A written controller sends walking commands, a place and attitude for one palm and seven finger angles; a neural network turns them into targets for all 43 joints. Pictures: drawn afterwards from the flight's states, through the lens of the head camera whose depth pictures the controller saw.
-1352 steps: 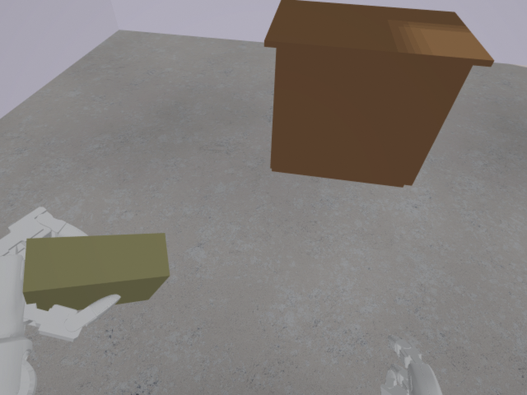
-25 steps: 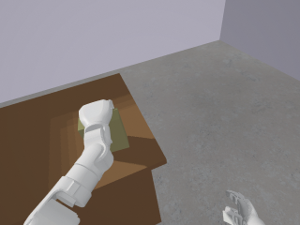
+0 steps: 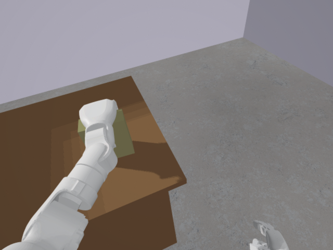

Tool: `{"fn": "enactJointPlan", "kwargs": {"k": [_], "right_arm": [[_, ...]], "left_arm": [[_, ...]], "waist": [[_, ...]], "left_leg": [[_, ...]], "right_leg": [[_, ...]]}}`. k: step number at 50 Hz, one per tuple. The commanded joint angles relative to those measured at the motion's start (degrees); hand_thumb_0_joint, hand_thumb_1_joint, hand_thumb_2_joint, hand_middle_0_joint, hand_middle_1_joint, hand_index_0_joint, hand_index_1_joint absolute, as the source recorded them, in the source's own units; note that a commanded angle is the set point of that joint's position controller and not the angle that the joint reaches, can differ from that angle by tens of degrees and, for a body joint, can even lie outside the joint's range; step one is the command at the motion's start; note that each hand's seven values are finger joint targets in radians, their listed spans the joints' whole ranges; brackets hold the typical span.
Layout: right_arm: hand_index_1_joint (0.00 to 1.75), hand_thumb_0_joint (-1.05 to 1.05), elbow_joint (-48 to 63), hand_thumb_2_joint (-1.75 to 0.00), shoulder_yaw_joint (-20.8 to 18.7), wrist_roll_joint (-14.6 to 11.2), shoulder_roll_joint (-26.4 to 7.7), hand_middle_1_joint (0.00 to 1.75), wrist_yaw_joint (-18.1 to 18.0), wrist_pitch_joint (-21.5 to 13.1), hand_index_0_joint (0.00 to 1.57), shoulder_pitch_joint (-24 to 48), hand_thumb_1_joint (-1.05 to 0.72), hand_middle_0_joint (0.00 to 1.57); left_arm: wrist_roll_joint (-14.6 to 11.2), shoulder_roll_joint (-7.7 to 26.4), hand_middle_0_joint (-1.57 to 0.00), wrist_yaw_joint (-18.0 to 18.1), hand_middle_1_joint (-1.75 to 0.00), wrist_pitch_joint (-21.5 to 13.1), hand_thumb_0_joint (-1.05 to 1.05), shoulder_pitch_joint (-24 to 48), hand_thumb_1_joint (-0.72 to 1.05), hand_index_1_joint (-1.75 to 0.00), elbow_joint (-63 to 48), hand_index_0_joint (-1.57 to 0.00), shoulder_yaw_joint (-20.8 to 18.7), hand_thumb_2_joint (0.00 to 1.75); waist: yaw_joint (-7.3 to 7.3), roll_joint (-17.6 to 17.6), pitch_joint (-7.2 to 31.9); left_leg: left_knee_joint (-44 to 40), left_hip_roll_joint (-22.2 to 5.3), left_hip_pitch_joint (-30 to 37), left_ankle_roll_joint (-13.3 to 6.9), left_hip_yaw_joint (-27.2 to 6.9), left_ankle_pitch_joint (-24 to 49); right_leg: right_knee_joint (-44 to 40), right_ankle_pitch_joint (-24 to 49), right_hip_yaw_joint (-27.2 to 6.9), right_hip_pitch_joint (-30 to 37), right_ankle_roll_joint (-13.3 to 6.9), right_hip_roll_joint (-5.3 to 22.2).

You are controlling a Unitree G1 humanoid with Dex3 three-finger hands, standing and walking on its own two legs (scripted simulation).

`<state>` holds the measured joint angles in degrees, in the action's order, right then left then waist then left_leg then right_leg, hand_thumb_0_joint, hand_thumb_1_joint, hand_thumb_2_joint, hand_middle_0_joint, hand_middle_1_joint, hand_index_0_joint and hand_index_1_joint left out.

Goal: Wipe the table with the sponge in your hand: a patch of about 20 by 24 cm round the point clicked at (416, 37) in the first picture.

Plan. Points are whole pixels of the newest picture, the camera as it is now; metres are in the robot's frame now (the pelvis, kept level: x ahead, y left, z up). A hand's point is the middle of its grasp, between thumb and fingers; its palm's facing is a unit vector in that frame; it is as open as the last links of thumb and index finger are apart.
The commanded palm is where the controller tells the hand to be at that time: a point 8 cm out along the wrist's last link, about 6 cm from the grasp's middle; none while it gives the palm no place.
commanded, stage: wipe forward along the third lane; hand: left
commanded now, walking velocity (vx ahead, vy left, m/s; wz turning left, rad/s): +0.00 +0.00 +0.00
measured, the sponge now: (110, 142) +0.39 +0.19 +0.05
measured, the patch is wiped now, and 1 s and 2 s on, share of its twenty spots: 0.95 0.95 0.95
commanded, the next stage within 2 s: wipe back along the third lane in 0.38 s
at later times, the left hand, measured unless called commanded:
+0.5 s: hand (101, 115) +0.44 +0.22 +0.10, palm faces -0.05 -0.03 -1.00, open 9.6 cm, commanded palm +0.42 +0.22 +0.14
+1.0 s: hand (103, 122) +0.42 +0.21 +0.10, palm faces +0.03 -0.04 -1.00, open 9.6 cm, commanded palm +0.37 +0.19 +0.14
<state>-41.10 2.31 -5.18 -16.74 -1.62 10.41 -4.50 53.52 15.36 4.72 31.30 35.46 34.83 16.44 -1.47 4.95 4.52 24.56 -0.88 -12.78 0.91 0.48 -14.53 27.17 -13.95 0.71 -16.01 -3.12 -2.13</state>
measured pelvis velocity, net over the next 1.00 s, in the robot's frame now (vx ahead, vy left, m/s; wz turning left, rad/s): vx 0.02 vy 0.03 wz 0.02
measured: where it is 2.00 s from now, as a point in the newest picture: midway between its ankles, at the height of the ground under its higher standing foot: outside the picture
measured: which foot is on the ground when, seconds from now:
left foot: down 0.00-1.00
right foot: down 0.00-1.00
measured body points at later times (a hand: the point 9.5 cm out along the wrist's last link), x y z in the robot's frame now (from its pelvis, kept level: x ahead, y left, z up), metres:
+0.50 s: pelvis +0.01 +0.02 +0.00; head +0.03 -0.01 +0.45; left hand +0.44 +0.22 +0.15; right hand +0.14 -0.23 -0.14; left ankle -0.02 +0.14 -0.74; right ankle +0.00 -0.08 -0.74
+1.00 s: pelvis +0.02 +0.03 +0.00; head +0.02 +0.00 +0.45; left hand +0.41 +0.20 +0.15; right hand +0.23 -0.18 -0.11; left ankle -0.02 +0.14 -0.74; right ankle +0.00 -0.08 -0.74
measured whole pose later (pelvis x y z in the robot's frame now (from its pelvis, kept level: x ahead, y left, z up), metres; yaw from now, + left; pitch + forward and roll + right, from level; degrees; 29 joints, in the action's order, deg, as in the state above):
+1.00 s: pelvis +0.02 +0.03 +0.00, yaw +1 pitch +4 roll +0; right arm -40.7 1.6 -5.1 -15.3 2.0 13.7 -1.9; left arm 53.7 10.8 8.0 36.4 38.1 35.7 22.5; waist -3.0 4.7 6.4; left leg 25.5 1.3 -13.2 -1.3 -0.1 -16.6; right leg 26.2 -15.4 1.2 -15.1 -0.8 0.1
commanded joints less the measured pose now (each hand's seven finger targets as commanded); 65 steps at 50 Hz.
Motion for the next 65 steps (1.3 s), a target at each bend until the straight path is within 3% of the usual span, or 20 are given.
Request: {"fn": "enactJointPlan", "kwargs": {"k": [1, 3, 8, 23, 26, 28, 32, 33, 39, 40, 43, 45, 48, 51, 53, 55, 58, 60, 63, 65], "right_arm": [[0.3, 0.0, 7.6, -0.9, -2.1, 0.1, -5.7, 0.3, -0.8, -2.6, 0.2, 8.0, -0.9, 0.2], [0.3, 0.0, 7.3, -0.9, -2.2, 0.1, -5.6, 0.3, -1.0, -2.6, 0.2, 7.5, -0.9, 0.2], [0.3, 0.0, 6.9, -0.9, -2.3, 0.1, -5.4, 0.3, -1.0, -2.7, 0.2, 6.0, -0.9, 0.2], [0.3, 0.0, 4.1, -0.9, -3.0, 0.8, -5.6, 0.3, -0.4, -2.4, 0.2, 1.6, -0.9, 0.2], [0.3, 0.0, 4.4, -0.9, -3.4, 1.0, -5.7, 0.3, 0.2, -2.4, 0.2, 1.3, -0.9, 0.2], [0.3, 0.0, 5.6, -0.9, -3.7, 0.9, -4.8, 0.3, 0.8, -2.3, 0.2, 2.2, -0.9, 0.2], [0.3, 0.0, 5.6, -0.9, -3.5, 0.5, -5.3, 0.3, 1.2, -1.6, 0.2, 4.1, -0.9, 0.2], [0.3, 0.0, 6.0, -0.9, -3.4, 0.3, -4.9, 0.3, 1.3, -1.6, 0.2, 5.2, -0.9, 0.2], [0.3, 0.0, 6.1, -0.9, -3.1, 0.2, -4.9, 0.3, 2.1, -0.8, 0.2, 8.0, -0.9, 0.2], [0.3, 0.0, 6.3, -0.9, -3.1, 0.2, -5.1, 0.3, 2.2, -0.3, 0.2, 8.4, -0.9, 0.2], [0.3, 0.0, 7.9, -0.9, -3.0, -0.1, -4.4, 0.3, 2.6, 0.2, 0.2, 10.4, -0.9, 0.2], [0.3, 0.0, 7.9, -0.9, -2.9, 0.1, -4.9, 0.3, 3.0, 0.7, 0.2, 10.4, -0.9, 0.2], [0.3, 0.0, 9.4, -0.9, -2.8, -0.1, -4.3, 0.3, 3.5, 1.2, 0.2, 12.4, -0.9, 0.2], [0.3, 0.0, 9.4, -0.9, -2.6, -0.1, -4.6, 0.3, 3.8, 1.6, 0.2, 13.1, -0.9, 0.2], [0.3, 0.0, 10.3, -0.9, -2.5, -0.4, -3.9, 0.3, 4.1, 1.9, 0.2, 14.4, -0.9, 0.2], [0.3, 0.0, 10.0, -0.9, -2.4, -0.2, -4.3, 0.3, 4.4, 1.9, 0.2, 14.4, -0.9, 0.2], [0.3, 0.0, 11.1, -0.9, -2.2, -0.3, -3.6, 0.3, 4.9, 2.2, 0.2, 15.8, -0.9, 0.2], [0.3, 0.0, 10.7, -0.9, -2.1, -0.3, -4.1, 0.3, 5.2, 2.2, 0.2, 15.7, -0.9, 0.2], [0.3, 0.0, 12.2, -0.9, -2.1, -0.5, -3.3, 0.3, 6.0, 2.3, 0.2, 17.0, -0.9, 0.2], [0.3, 0.0, 12.0, -0.9, -1.9, -0.4, -3.7, 0.3, 6.3, 2.2, 0.2, 16.9, -0.9, 0.2]], "left_arm": [[1.6, 10.8, -1.2, 0.8, -1.6, -0.1, 0.0, 17.3, 0.1, -1.6, 1.0, -1.2, -3.7, 1.3], [1.7, 12.6, -1.2, 0.7, -1.6, -0.7, 0.0, 20.8, 0.1, -1.6, 2.0, -1.2, -4.8, 1.3], [1.7, 9.9, -1.2, 0.9, -1.6, -2.4, 0.0, 24.4, 0.1, -1.6, 5.3, -1.2, -3.0, 1.3], [2.7, 11.0, -1.2, 3.2, -1.6, -5.1, 0.0, 31.7, 0.1, -1.6, 13.9, -1.2, -4.8, 1.3], [2.7, 9.2, -1.2, 3.7, -1.6, -5.4, 0.0, 26.8, 0.1, -1.6, 14.0, -1.2, -4.5, 1.3], [1.6, 3.5, -1.2, 3.6, -1.6, -5.5, 0.0, 24.7, 0.1, -1.6, 10.8, -1.2, -1.6, 1.3], [0.2, 2.7, -1.2, 4.6, -1.6, -3.2, 0.0, 22.2, 0.1, -1.6, 9.7, -1.2, -1.1, 1.3], [-0.7, 0.4, -1.2, 4.4, -1.6, -2.6, 0.0, 23.6, 0.1, -1.6, 7.7, -1.2, 0.4, 1.3], [-1.8, -2.1, -1.2, 3.7, -1.6, 2.1, 0.0, 20.0, 0.1, -1.6, 4.6, -1.2, 3.0, 1.3], [-1.6, -0.7, -1.2, 3.4, -1.6, 2.8, 0.0, 18.1, 0.1, -1.6, 4.3, -1.2, 1.8, 1.3], [-1.9, -5.2, -1.2, 2.0, -1.6, 3.7, 0.0, 18.9, 0.1, -1.6, -0.1, -1.2, 5.8, 1.3], [-1.1, -3.2, -1.2, 1.7, -1.6, 4.2, 0.0, 14.9, 0.1, -1.6, -0.4, -1.2, 4.4, 1.3], [-1.5, -5.8, -1.2, 0.8, -1.6, 4.5, 0.0, 15.0, 0.1, -1.6, -5.1, -1.2, 6.8, 1.3], [-0.9, -3.3, -1.2, 0.9, -1.6, 5.3, 0.0, 11.2, 0.1, -1.6, -6.6, -1.2, 5.0, 1.3], [-1.4, -6.2, -1.2, 0.2, -1.6, 6.0, 0.0, 13.9, 0.1, -1.6, -9.8, -1.2, 7.9, 1.3], [-0.9, -4.4, -1.2, 0.4, -1.6, 6.7, 0.0, 9.1, 0.1, -1.6, -9.8, -1.2, 6.3, 1.3], [-1.5, -7.0, -1.2, -0.4, -1.6, 7.4, 0.0, 9.6, 0.1, -1.6, -13.6, -1.2, 8.7, 1.3], [-0.9, -5.1, -1.2, -0.3, -1.6, 7.8, 0.0, 6.1, 0.1, -1.6, -13.8, -1.2, 7.4, 1.3], [-1.8, -7.6, -1.2, -1.1, -1.6, 8.1, 0.0, 3.2, 0.1, -1.6, -18.3, -1.2, 9.4, 1.3], [-1.4, -5.9, -1.2, -0.9, -1.6, 8.5, 0.0, -0.1, 0.1, -1.6, -19.3, -1.2, 8.4, 1.3]], "waist": [[0.27, -10.6, 9.4], [0.7, -11.1, 10.4], [1.22, -9.3, 11.9], [2.63, -9.7, 14.0], [1.25, -8.3, 15.9], [1.0, -8.3, 17.2], [1.02, -10.4, 13.5], [1.1, -10.0, 13.8], [0.62, -8.8, 13.9], [0.14, -9.4, 13.7], [0.59, -9.4, 14.1], [-0.19, -9.4, 13.8], [0.06, -10.3, 13.7], [-0.81, -10.4, 13.1], [-0.09, -10.0, 13.0], [-1.09, -9.8, 13.0], [-0.78, -9.6, 13.5], [-1.31, -9.6, 13.2], [-1.42, -10.4, 13.8], [-1.93, -9.9, 12.8]], "left_leg": [[-2.3, 2.9, -2.7, -3.3, 1.8, 7.7], [-2.5, 2.8, -2.9, -3.2, 1.6, 7.7], [-2.4, 2.6, -2.3, -3.2, 1.3, 9.2], [-1.6, 2.1, -3.1, -3.0, 0.6, 12.7], [-1.1, 2.1, -1.7, -3.0, 0.9, 14.3], [-1.0, 1.9, -0.9, -2.9, 0.5, 16.5], [-1.5, 1.7, -1.1, -3.0, 0.5, 14.0], [-1.9, 1.7, -0.9, -2.9, 0.2, 14.7], [-1.4, 1.8, 1.5, -2.9, 0.2, 16.4], [-1.6, 1.7, 1.4, -2.9, 0.0, 16.3], [-1.3, 1.7, 2.3, -2.9, -0.1, 18.0], [-0.8, 1.7, 2.8, -2.9, -0.2, 18.9], [-0.6, 1.6, 2.8, -2.9, -0.2, 19.8], [-0.2, 1.8, 3.1, -2.8, 0.0, 20.2], [-0.2, 1.6, 3.1, -2.8, -0.1, 20.6], [0.4, 1.9, 3.6, -2.8, 0.0, 21.4], [0.7, 1.8, 3.5, -2.9, 0.1, 23.0], [1.2, 1.9, 3.8, -2.7, 0.0, 23.4], [1.6, 1.8, 3.6, -2.9, 0.0, 25.3], [1.7, 2.0, 3.4, -2.8, 0.1, 24.3]], "right_leg": [[-4.8, 12.5, -2.7, 8.6, 1.1, 1.8], [-4.8, 12.1, -2.7, 8.8, 1.1, 1.8], [-4.4, 13.6, -1.6, 8.0, 0.7, 1.8], [-3.2, 17.7, -0.4, 6.7, 0.5, 1.5], [-2.8, 19.1, -0.1, 7.5, 0.1, 1.3], [-2.4, 20.7, 0.3, 7.9, -0.2, 1.1], [-3.3, 17.9, 0.7, 6.7, 0.0, 0.9], [-3.1, 17.9, 1.0, 6.7, -0.2, 0.9], [-2.7, 19.4, 1.3, 7.4, -0.4, 0.9], [-2.6, 19.0, 1.4, 7.7, -0.5, 0.9], [-2.1, 20.2, 1.9, 7.9, -0.7, 1.0], [-1.6, 21.0, 1.9, 8.0, -0.9, 0.9], [-1.4, 22.4, 1.9, 8.8, -0.9, 1.2], [-1.0, 23.7, 1.8, 9.5, -0.9, 1.1], [-0.8, 23.8, 1.9, 9.6, -1.0, 1.3], [-0.3, 25.1, 1.7, 10.0, -1.1, 1.1], [0.0, 27.5, 1.8, 11.3, -1.1, 1.5], [0.7, 28.1, 1.6, 11.1, -1.2, 1.2], [1.1, 30.8, 1.8, 12.9, -1.0, 1.5], [1.4, 30.5, 1.5, 12.7, -1.0, 1.3]]}}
